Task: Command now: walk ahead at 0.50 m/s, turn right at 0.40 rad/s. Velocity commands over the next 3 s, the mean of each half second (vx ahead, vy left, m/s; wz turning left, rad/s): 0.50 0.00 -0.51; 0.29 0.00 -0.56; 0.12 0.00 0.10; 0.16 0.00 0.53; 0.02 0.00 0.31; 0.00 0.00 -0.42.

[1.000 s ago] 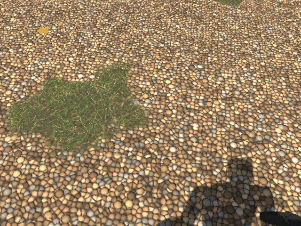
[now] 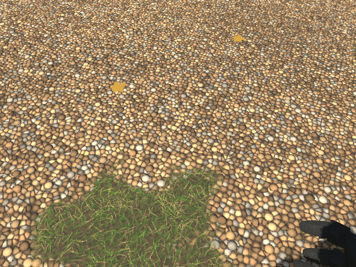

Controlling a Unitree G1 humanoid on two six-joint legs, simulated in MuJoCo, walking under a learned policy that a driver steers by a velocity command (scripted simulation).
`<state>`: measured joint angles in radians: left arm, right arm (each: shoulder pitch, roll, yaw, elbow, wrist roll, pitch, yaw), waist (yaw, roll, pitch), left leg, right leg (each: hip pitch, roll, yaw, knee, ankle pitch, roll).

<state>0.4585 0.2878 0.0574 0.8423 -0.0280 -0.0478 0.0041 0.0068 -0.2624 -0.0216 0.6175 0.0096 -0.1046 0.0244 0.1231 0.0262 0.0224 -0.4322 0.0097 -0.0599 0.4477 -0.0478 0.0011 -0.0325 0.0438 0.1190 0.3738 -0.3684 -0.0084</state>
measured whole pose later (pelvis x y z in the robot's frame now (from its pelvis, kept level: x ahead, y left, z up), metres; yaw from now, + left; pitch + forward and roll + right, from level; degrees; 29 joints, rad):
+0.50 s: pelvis +0.25 -0.04 -0.01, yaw -18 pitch +2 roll +3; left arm 0.06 0.28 0.05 0.60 -0.02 -0.02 -0.06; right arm 0.35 -0.31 -0.08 0.84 0.03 -0.05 -0.01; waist -0.08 -0.03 0.05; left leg 0.08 0.05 0.25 0.37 -0.44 -0.05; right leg -0.54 -0.04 -0.04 0.61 -0.12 -0.09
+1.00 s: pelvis +0.46 -0.11 -0.01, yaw -36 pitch +2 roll +0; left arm 0.27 0.32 0.07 0.68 -0.01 0.03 0.04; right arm 0.08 -0.27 -0.04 0.69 -0.03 -0.06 0.00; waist 0.04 -0.01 0.03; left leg -0.46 -0.04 -0.04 0.53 -0.09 0.01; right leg -0.27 0.14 0.21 0.78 -0.51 -0.04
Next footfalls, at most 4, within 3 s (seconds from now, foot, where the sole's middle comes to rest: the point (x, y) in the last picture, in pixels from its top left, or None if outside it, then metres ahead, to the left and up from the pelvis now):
0.02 left None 0.15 0.13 -0.77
0.52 right None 0.38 -0.18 -0.77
0.96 left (236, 226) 0.64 -0.11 -0.77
1.28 right None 0.43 -0.25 -0.77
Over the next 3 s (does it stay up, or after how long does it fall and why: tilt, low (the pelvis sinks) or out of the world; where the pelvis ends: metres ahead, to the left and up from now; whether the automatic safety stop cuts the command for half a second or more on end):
stays up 0.64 -0.20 0.00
